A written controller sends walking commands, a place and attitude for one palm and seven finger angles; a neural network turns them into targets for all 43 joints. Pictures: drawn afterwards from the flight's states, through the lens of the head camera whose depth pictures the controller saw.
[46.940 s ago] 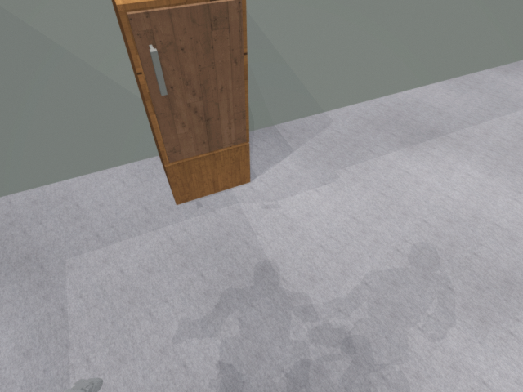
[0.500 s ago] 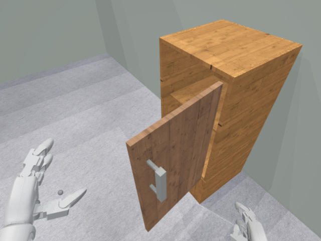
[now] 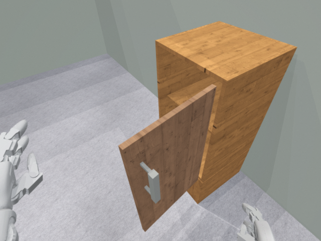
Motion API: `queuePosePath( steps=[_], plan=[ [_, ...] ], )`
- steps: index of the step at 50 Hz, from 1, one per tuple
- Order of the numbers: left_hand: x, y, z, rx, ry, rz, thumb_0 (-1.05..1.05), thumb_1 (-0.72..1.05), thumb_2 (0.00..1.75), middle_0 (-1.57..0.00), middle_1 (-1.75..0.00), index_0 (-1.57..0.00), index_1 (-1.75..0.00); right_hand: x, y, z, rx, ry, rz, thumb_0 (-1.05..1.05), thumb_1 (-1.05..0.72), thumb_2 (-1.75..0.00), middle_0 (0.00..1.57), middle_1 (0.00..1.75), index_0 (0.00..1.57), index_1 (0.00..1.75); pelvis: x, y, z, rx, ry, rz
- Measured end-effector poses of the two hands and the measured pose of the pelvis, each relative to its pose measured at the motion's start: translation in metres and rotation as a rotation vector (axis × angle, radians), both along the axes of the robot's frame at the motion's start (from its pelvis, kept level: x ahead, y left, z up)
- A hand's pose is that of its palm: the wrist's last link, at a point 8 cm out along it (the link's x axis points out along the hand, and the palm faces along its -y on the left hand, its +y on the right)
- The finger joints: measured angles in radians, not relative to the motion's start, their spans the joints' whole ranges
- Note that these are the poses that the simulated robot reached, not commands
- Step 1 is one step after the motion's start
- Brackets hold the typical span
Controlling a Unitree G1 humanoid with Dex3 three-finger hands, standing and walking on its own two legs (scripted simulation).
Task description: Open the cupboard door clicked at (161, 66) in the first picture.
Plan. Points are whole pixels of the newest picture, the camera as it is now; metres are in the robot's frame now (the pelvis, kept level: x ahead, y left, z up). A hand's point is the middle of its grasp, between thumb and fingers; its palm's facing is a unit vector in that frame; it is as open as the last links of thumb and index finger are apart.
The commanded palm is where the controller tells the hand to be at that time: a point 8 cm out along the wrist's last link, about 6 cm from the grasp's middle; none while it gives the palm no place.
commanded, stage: draw the hand back to the body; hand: left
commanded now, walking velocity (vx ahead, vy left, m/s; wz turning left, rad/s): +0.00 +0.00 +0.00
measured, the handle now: (150, 182) +0.30 +0.08 -0.05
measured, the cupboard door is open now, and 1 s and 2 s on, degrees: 98 98 98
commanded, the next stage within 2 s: step back with the hand held close in 0.14 s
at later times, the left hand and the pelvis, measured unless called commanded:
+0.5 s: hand (41, 173) +0.19 +0.26 +0.15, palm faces +0.38 -0.79 -0.48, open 7.4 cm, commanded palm +0.13 +0.30 +0.17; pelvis -0.01 +0.00 +0.00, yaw -1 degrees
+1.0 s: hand out of the picture +0.09 +0.29 +0.15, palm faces +0.47 -0.74 -0.48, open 7.4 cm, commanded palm +0.03 +0.33 +0.17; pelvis -0.10 +0.02 -0.02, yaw +3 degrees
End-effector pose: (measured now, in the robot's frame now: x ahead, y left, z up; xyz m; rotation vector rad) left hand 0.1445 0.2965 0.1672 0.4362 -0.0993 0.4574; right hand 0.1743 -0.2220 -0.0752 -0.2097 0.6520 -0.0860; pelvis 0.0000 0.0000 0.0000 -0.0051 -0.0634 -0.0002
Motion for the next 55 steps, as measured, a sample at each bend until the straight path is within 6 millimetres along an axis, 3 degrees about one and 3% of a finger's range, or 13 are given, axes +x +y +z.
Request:
queuePosePath(
  steps=[19,30,42,55],
  plan=[
    [0.002,-0.005,0.01,0.07,-0.025,-0.014,0.02,0.89,0.9,-0.21,-0.3,-0.21,-0.3,-0.008,-0.012,-0.002,0.002,0.026,-0.025,0.01,-0.9,-0.9,0.21,0.3,0.2,0.3,-0.007,-0.008,0.001,-0.014,0.029,-0.001],
    [0.002,0.002,0.006,0.13,0.042,-0.106,0.02,0.89,0.9,-0.21,-0.3,-0.21,-0.3,-0.037,-0.02,0.0,-0.036,0.086,-0.131,0.01,-0.9,-0.9,0.21,0.3,0.2,0.3,-0.025,0.008,0.0,0.0,0.07,-0.027],
    [-0.051,0.02,0.007,0.147,-0.043,-0.094,0.02,0.89,0.9,-0.21,-0.3,-0.21,-0.3,-0.082,-0.002,0.005,-0.054,0.053,-0.115,0.01,-0.9,-0.9,0.21,0.3,0.2,0.3,-0.07,0.02,-0.007,-0.011,0.057,-0.02],
    [-0.122,0.027,0.008,0.183,-0.147,0.001,0.02,0.89,0.9,-0.21,-0.3,-0.21,-0.3,-0.128,0.01,-0.018,-0.065,0.08,-0.015,0.01,-0.9,-0.9,0.21,0.3,0.2,0.3,-0.116,0.018,-0.021,-0.015,0.042,0.059]
  ],
)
